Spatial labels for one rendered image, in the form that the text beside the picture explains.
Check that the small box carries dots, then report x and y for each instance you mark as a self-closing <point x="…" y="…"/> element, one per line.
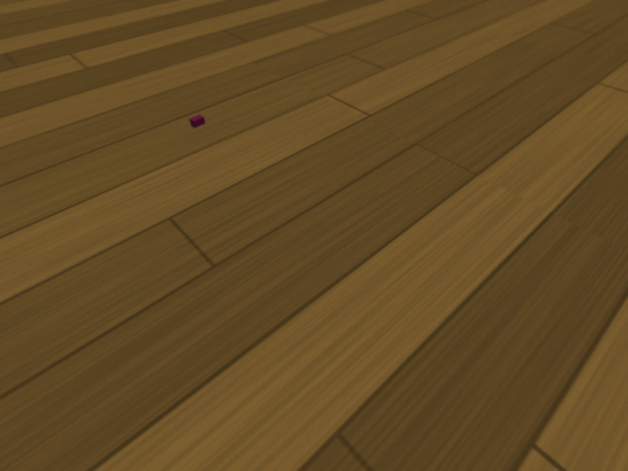
<point x="197" y="121"/>

